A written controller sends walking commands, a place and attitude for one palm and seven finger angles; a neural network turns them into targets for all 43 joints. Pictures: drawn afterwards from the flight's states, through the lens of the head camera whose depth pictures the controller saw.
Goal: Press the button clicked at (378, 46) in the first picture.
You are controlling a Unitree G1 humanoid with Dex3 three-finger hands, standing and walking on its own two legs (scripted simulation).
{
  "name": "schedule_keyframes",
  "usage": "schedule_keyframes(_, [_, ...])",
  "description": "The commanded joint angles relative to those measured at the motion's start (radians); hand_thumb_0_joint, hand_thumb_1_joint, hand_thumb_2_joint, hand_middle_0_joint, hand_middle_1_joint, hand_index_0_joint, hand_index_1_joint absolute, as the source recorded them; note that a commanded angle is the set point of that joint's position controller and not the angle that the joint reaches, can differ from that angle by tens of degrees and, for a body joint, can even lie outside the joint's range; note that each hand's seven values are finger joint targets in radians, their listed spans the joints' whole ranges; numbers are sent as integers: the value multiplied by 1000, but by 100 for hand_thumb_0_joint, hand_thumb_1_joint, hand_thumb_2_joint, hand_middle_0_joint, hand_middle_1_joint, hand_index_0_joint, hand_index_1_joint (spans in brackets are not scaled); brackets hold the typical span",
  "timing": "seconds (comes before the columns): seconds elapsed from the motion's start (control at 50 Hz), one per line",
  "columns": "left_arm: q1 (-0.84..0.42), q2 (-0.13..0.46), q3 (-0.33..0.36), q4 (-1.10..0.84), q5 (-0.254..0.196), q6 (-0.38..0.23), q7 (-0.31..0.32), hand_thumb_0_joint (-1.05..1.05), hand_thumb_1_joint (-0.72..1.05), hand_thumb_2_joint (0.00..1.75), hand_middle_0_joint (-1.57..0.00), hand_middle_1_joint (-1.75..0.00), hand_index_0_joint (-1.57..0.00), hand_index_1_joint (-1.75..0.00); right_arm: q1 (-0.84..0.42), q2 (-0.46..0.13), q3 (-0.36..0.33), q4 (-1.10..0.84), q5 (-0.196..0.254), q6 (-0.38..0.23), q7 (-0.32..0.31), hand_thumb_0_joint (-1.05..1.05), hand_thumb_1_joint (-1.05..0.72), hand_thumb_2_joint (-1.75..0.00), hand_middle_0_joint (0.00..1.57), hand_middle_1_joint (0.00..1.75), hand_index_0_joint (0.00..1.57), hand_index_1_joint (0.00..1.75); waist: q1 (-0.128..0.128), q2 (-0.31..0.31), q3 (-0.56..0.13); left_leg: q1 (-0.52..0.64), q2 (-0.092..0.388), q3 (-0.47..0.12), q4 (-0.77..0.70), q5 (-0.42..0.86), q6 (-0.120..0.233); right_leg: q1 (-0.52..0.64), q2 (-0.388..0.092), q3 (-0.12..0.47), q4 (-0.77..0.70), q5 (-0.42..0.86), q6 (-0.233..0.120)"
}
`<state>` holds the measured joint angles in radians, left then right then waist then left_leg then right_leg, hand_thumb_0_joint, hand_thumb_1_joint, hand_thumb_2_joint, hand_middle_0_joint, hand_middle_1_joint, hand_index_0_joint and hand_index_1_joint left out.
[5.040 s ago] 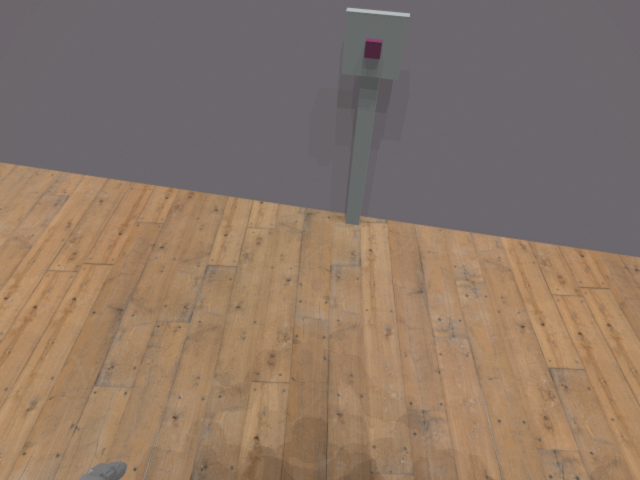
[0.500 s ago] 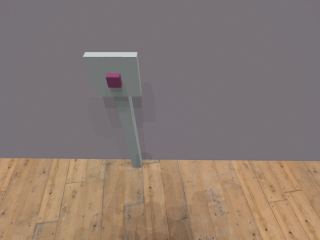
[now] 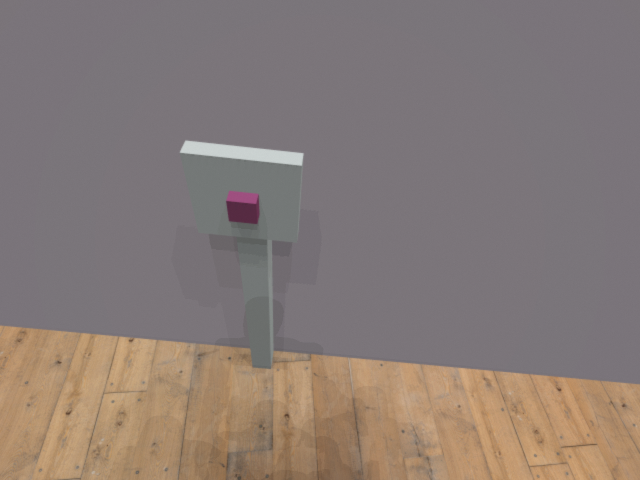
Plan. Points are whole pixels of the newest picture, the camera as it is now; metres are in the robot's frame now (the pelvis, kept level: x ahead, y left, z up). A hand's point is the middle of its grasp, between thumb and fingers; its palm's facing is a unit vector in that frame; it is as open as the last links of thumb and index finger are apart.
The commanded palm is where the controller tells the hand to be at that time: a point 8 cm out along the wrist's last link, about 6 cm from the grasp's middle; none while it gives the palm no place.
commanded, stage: come to a stop and stand still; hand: left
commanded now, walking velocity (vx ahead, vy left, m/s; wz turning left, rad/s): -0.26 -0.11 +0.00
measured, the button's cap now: (243, 206) +0.50 +0.17 +0.01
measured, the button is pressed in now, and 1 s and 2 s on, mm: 0 0 0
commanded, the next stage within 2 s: look again from close up in 1.12 s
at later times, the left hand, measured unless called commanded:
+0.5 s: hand out of the picture +0.00 +0.11 -0.15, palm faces +0.04 -0.97 -0.25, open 7.3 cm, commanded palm none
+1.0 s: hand out of the picture -0.04 +0.18 -0.18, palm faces +0.04 -0.98 -0.21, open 7.3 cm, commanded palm none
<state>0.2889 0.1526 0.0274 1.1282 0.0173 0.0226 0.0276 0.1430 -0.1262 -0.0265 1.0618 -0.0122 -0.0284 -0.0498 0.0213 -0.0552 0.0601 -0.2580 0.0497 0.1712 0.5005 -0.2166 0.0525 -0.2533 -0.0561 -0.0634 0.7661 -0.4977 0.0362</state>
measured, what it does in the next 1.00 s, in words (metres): steps on the spot: right foot, then left foot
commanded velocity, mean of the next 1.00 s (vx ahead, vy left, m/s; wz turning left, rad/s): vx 0.02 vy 0.06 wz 0.00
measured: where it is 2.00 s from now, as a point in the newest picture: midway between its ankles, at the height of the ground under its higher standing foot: outside the picture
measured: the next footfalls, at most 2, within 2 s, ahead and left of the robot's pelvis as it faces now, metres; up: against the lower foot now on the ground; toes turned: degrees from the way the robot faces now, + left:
right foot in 0.30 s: +0.04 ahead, -0.15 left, +0.00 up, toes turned -2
left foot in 0.70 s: -0.03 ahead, +0.08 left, +0.00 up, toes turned +5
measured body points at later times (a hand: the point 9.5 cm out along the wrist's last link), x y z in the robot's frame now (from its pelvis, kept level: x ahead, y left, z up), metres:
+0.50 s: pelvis -0.03 -0.07 +0.01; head -0.03 -0.10 +0.46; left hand +0.00 +0.17 -0.13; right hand -0.01 -0.31 -0.16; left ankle -0.04 +0.08 -0.69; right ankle -0.01 -0.18 -0.74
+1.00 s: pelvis -0.05 +0.00 -0.01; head -0.06 +0.01 +0.44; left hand -0.04 +0.24 -0.16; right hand +0.01 -0.24 -0.15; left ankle -0.07 +0.08 -0.74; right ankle -0.01 -0.18 -0.74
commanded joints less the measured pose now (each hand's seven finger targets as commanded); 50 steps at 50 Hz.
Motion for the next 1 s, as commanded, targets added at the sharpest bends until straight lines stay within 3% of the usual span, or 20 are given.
schedule_keyframes(0.0, [46, 89, 35, -78, 3, 17, 9, 0, 90, 90, -20, -30, -20, -30, 114, -215, -58, -21, -3, 29, -16, 0, -90, -90, 20, 30, 20, 30, -39, 178, -115, 240, 328, -227, -116, 902, 139, -183, -4, 58, 226, -5, 1])
schedule_keyframes(0.1, [27, 80, 50, -131, 1, 38, 5, 0, 90, 90, -20, -30, -20, -30, 26, -207, -67, -69, -9, 38, -1, 0, -90, -90, 20, 30, 20, 30, -16, 203, -124, 112, 296, -171, -140, 575, 120, -166, 3, 70, 269, 45, 6])
schedule_keyframes(0.18, [44, 55, 35, -139, 2, 19, 2, 0, 90, 90, -20, -30, -20, -30, -8, -208, -70, -79, -16, 44, 22, 0, -90, -90, 20, 30, 20, 30, -5, 269, -96, -6, 260, -192, -184, 148, 86, -26, -3, 5, 4, 72, -8])
schedule_keyframes(0.22, [113, 67, 29, -107, 7, -2, 4, 0, 90, 90, -20, -30, -20, -30, 2, -186, -64, -72, -9, 50, 32, 0, -90, -90, 20, 30, 20, 30, 25, 188, -98, -86, 188, -164, -116, -92, 25, 122, 7, -20, -254, 231, -3])
schedule_keyframes(0.24, [107, 114, 27, -105, 15, -17, 8, 0, 90, 90, -20, -30, -20, -30, 33, -140, -57, -65, 3, 52, 39, 0, -90, -90, 20, 30, 20, 30, 20, 44, -75, -112, 101, -114, -12, -178, -31, 127, -48, 55, -407, 250, -10])
schedule_keyframes(0.26, [48, 194, 29, -129, 18, -31, 11, 0, 90, 90, -20, -30, -20, -30, 51, -76, -41, -84, 11, 58, 46, 0, -90, -90, 20, 30, 20, 30, -13, -168, -21, -160, 21, -72, 105, -267, -86, 19, -249, 320, -551, 112, -83])
schedule_keyframes(0.28, [4, 245, 34, -159, 12, -21, 8, 0, 90, 90, -20, -30, -20, -30, 19, -104, -42, -104, 4, 70, 54, 0, -90, -90, 20, 30, 20, 30, 7, -139, 18, -103, 18, -119, 178, -298, -78, -137, -326, 382, -635, -73, -144])
schedule_keyframes(0.32, [-36, 245, 45, -163, 11, -29, 10, 0, 90, 90, -20, -30, -20, -30, 5, -140, -48, -102, -7, 81, 56, 0, -90, -90, 20, 30, 20, 30, 9, -233, 71, -165, 12, -177, 307, -220, -66, -159, -303, 451, -663, -91, -158])
schedule_keyframes(0.38, [-74, 211, 44, -175, 11, -28, 6, 0, 90, 90, -20, -30, -20, -30, 106, -148, -52, -55, -8, 71, 64, 0, -90, -90, 20, 30, 20, 30, -20, -130, 31, -162, -5, -159, 396, -118, -75, -73, -229, 264, -576, 102, -131])
schedule_keyframes(0.54, [58, 209, 61, -122, 17, -31, 12, 0, 90, 90, -20, -30, -20, -30, 69, -120, -37, -92, 0, 52, 50, 0, -90, -90, 20, 30, 20, 30, 48, -142, -39, -139, -20, -130, 177, -217, -90, 133, -266, 262, -484, 447, -189])
schedule_keyframes(0.6, [3, 202, 58, -113, 7, -25, 13, 0, 90, 90, -20, -30, -20, -30, 173, -103, -25, -50, 3, 40, 39, 0, -90, -90, 20, 30, 20, 30, -6, -132, -88, 54, -33, -107, -58, -63, -84, 72, -208, 194, -414, 462, -142])
schedule_keyframes(0.62, [57, 183, 27, -88, 13, -48, 51, 0, 90, 90, -20, -30, -20, -30, 169, -171, -27, -94, -3, 25, 41, 0, -90, -90, 20, 30, 20, 30, -34, 34, -103, 81, -9, -93, 27, -71, -87, 61, -175, 179, -302, 591, -106])
schedule_keyframes(0.64, [12, 177, 18, -100, 3, -54, 42, 0, 90, 90, -20, -30, -20, -30, 152, -159, -12, -121, 0, 18, 48, 0, -90, -90, 20, 30, 20, 30, -35, 95, -81, 30, 22, -135, -15, -38, -77, 19, -149, 112, -283, 473, -92])
schedule_keyframes(0.66, [20, 154, 15, -133, 3, -50, 42, 0, 90, 90, -20, -30, -20, -30, 222, -153, -6, -122, -12, 10, 45, 0, -90, -90, 20, 30, 20, 30, -42, 132, -158, 24, 70, -183, -39, 81, -51, 72, -104, 75, -199, 445, -85])
schedule_keyframes(0.68, [40, 125, 15, -132, -2, -48, 37, 0, 90, 90, -20, -30, -20, -30, 210, -184, -6, -125, -14, 13, 40, 0, -90, -90, 20, 30, 20, 30, -18, 83, -174, 0, 110, -200, 10, 195, -28, 81, -81, 36, -200, 443, -74])
schedule_keyframes(0.7, [29, 133, 6, -128, 1, -45, 31, 0, 90, 90, -20, -30, -20, -30, 175, -168, -2, -131, -9, 14, 37, 0, -90, -90, 20, 30, 20, 30, -17, 104, -164, 12, 78, -189, 13, 269, -35, 81, -75, 30, -197, 472, -70])
schedule_keyframes(0.74, [3, 132, -2, -133, 3, -27, 23, 0, 90, 90, -20, -30, -20, -30, 159, -185, 4, -137, -5, 15, 38, 0, -90, -90, 20, 30, 20, 30, -20, 220, -64, -31, 96, -223, -53, 321, -29, 49, -38, 0, -191, 305, -53])
schedule_keyframes(0.82, [27, 113, -16, -121, -1, -16, 11, 0, 90, 90, -20, -30, -20, -30, 130, -188, 10, -144, -4, 15, 32, 0, -90, -90, 20, 30, 20, 30, -7, 99, 36, -111, 74, -238, -145, 12, -16, 52, -31, 18, -251, 262, -41])
schedule_keyframes(0.88, [41, 114, -18, -125, 2, -14, 7, 0, 90, 90, -20, -30, -20, -30, 133, -191, 6, -137, -6, 12, 35, 0, -90, -90, 20, 30, 20, 30, -6, 85, 47, -108, 70, -250, -195, -104, -14, 49, -35, 21, -267, 277, -38])
schedule_keyframes(0.98, [56, 117, -21, -123, 4, -20, 5, 0, 90, 90, -20, -30, -20, -30, 143, -186, 10, -124, -5, 4, 32, 0, -90, -90, 20, 30, 20, 30, -8, 90, 31, -69, 62, -240, -202, -39, -14, 60, -47, 33, -295, 337, -38])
